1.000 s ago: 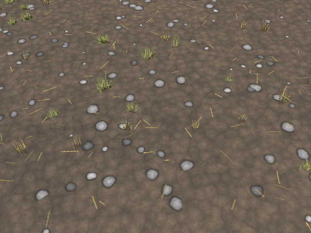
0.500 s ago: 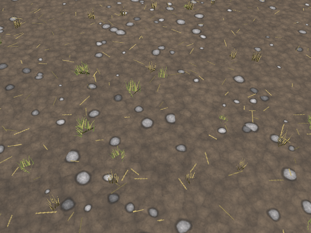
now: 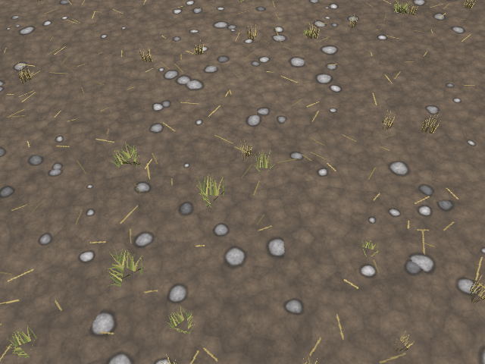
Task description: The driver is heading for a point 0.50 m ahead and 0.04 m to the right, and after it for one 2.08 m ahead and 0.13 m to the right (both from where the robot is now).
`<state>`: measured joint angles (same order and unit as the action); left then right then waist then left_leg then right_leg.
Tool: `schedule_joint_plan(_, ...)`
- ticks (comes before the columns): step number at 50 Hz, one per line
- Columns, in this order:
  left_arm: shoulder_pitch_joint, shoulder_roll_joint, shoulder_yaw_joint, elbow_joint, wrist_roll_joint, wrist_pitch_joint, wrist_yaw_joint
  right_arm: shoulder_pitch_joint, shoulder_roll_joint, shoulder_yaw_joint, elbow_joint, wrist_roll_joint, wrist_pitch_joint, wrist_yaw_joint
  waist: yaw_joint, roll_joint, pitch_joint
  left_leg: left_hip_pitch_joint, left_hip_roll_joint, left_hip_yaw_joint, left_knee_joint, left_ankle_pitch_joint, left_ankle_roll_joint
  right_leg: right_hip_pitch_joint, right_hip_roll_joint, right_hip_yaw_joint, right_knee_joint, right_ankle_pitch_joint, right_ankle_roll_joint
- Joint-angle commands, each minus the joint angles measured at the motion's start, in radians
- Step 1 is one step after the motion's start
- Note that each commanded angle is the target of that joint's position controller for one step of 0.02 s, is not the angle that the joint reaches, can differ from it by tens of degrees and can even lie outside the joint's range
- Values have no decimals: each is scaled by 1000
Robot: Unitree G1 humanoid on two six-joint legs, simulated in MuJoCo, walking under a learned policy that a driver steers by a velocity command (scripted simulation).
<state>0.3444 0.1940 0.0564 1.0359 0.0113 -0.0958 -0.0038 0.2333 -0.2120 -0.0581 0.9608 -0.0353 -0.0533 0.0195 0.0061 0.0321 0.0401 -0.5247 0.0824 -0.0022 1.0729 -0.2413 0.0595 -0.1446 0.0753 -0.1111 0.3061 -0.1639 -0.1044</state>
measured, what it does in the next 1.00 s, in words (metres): walks ahead: left foot, then right foot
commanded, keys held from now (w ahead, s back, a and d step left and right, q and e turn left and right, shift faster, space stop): w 0.46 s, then w+e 0.16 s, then s+e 0.26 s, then s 0.12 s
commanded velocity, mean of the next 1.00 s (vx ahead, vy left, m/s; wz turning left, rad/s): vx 0.36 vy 0.00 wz -0.18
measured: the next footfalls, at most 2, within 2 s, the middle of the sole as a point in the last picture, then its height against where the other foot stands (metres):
left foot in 0.34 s outside the picture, level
right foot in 0.86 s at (279, 333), level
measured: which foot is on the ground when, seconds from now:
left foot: up 0.00-0.32, down 0.34-0.86, up 0.88-1.00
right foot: down 0.00-0.34, up 0.36-0.84, down 0.86-1.00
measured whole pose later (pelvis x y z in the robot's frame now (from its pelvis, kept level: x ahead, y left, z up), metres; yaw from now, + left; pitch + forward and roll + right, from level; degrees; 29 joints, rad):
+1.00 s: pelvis +0.45 +0.03 -0.02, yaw -13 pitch +0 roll +1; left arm 0.16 0.22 0.05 0.89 0.01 0.00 0.02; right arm 0.20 -0.21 -0.05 0.89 -0.02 0.00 -0.05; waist 0.01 0.02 0.11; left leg -0.49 0.00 0.03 1.27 -0.49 0.00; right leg -0.40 0.08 -0.07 0.48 -0.08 -0.13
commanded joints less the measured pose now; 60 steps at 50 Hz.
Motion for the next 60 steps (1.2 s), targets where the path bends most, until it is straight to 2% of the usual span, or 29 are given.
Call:
schedule_joint_plan(1,56,100,10,-28,-3,-18,4,16,-32,-5,-37,-2,16,10,-23,-80,32,-109,36,16,-67,101,-27,19,-269,217,-198,205,-100)
schedule_joint_plan(6,140,94,0,-11,-3,-16,5,-168,-24,6,-97,12,13,13,22,-90,56,-142,18,56,-299,227,-43,94,-247,162,-199,312,-77)
schedule_joint_plan(12,208,105,0,22,11,-11,18,-294,-34,13,-149,14,-1,10,50,-104,78,-134,-23,82,-469,191,3,261,-294,144,-135,461,-92)
schedule_joint_plan(15,163,129,6,21,16,-8,25,-204,-56,1,-131,13,-14,0,-8,-116,33,33,-82,107,-532,81,53,285,-304,116,4,756,-68)
schedule_joint_plan(16,147,138,9,21,16,-4,25,-88,-72,-10,-94,11,-21,-8,-57,-113,-27,167,-115,118,-569,74,74,275,-290,103,137,843,-56)
schedule_joint_plan(17,127,133,6,14,9,-1,22,86,-98,-25,-35,1,-31,-17,-128,-80,-118,392,-108,106,-620,128,101,185,-249,70,334,770,-36)
schedule_joint_plan(18,127,98,-5,-21,-2,-1,19,264,-185,-49,-2,-25,-37,-27,-178,23,-247,655,121,-145,-627,68,154,-33,-190,31,644,397,-15)
schedule_joint_plan(19,255,10,-16,-24,-37,1,7,271,-259,-66,2,-24,-30,-19,-102,237,-334,861,366,-637,-762,31,298,-381,10,40,983,-370,19)
schedule_joint_plan(20,162,103,6,-25,-9,8,11,167,-205,-58,-14,15,-18,-10,-83,53,-237,751,306,-608,-807,-76,258,-463,-57,171,1033,-307,0)
schedule_joint_plan(21,72,103,9,-55,-4,3,5,65,-141,-37,-32,23,-20,-7,-53,20,-100,600,271,-453,-835,-63,222,-483,-98,166,993,-209,-2)
schedule_joint_plan(22,39,86,7,-60,-3,1,2,25,-91,-23,-31,18,-27,-4,-29,-17,-40,492,225,-353,-873,31,192,-449,-130,161,937,-149,0)
schedule_joint_plan(24,66,50,4,-47,18,26,-8,27,-41,-5,-8,21,-40,-14,20,13,-14,382,154,-200,-912,132,136,-360,-161,158,854,-111,20)
schedule_joint_plan(27,43,38,6,-53,19,54,-22,104,-74,-8,22,22,-62,-22,32,19,3,365,141,-100,-944,228,118,-383,-160,151,818,-67,37)
schedule_joint_plan(31,-115,53,7,-106,11,67,-30,171,-82,-5,33,20,-66,-26,2,20,51,412,127,-4,-978,272,78,-529,-169,151,715,78,51)
schedule_joint_plan(34,-182,26,-7,-136,10,57,-26,149,-71,7,26,27,-66,-39,14,24,68,388,87,146,-883,752,44,-443,-130,59,512,149,62)
schedule_joint_plan(36,-231,9,-20,-153,12,52,-25,185,-80,9,35,30,-61,-53,-14,46,43,418,78,191,-821,857,32,-379,-96,-6,400,198,59)
schedule_joint_plan(38,-201,23,-19,-153,16,52,-24,201,-97,3,41,29,-49,-66,-10,75,8,477,90,205,-736,902,31,-328,-65,-30,350,174,47)
schedule_joint_plan(40,-99,61,-7,-137,26,49,-20,174,-120,-9,30,30,-34,-81,30,104,-35,502,111,205,-581,1006,36,-240,-24,-39,319,83,16)
schedule_joint_plan(42,56,107,15,-103,38,29,-16,120,-136,-20,3,36,-15,-84,106,67,-112,480,99,211,-268,841,24,-75,-9,-9,133,174,-34)
schedule_joint_plan(43,104,186,37,-108,40,16,-6,120,-139,-25,-24,45,-12,-77,135,-62,-176,329,19,229,37,403,-18,91,-153,146,95,664,-94)
schedule_joint_plan(44,53,279,64,-138,19,35,4,247,-34,-8,-57,56,-1,-75,24,-255,-288,30,-166,170,392,-464,-63,337,-469,493,234,1434,-282)
schedule_joint_plan(45,54,271,62,-158,-29,52,4,245,-65,-6,-53,34,14,-70,57,-121,-404,16,-114,-3,411,-403,-67,289,-510,514,153,1333,-362)
schedule_joint_plan(47,-116,138,26,-196,-13,85,23,134,-71,-10,-69,20,42,-70,12,-20,-160,-1,-56,-22,311,-290,-69,-1,-400,403,56,807,-287)
schedule_joint_plan(48,-145,110,16,-197,-5,94,30,92,-86,-16,-86,7,57,-73,-6,-28,-102,2,-44,-29,244,-245,-68,-74,-341,362,35,691,-234)
schedule_joint_plan(49,-155,105,12,-202,2,100,34,114,-83,-17,-81,-4,79,-73,-21,-48,-96,43,-54,-18,219,-219,-69,-134,-309,320,24,655,-210)
schedule_joint_plan(51,-152,135,14,-209,15,102,29,148,-65,-15,-75,7,108,-70,-30,-64,-141,82,-88,-6,216,-202,-71,-157,-289,295,20,645,-194)
schedule_joint_plan(54,-172,133,11,-210,14,100,21,152,-60,-12,-75,2,116,-54,-35,-127,-168,110,-63,-2,59,-139,-73,-194,-228,308,-98,-76,-144)
schedule_joint_plan(56,-164,153,17,-198,6,107,21,133,-83,-15,-89,-7,116,-37,-26,-206,-149,120,-69,28,-58,-169,-82,-182,-225,365,-183,-382,-112)
schedule_joint_plan(60,-153,189,32,-176,5,117,19,184,-74,-9,-66,3,94,-20,-41,-188,-112,290,-110,91,-289,-257,-47,-217,-238,358,-250,-486,-71)
Velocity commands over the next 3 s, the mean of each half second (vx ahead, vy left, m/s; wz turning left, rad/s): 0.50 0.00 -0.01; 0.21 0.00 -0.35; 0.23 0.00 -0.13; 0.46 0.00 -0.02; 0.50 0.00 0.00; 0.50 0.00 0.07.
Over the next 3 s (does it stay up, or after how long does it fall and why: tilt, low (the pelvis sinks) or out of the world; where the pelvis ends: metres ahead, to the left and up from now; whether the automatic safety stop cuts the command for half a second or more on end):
stays up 1.21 -0.27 -0.01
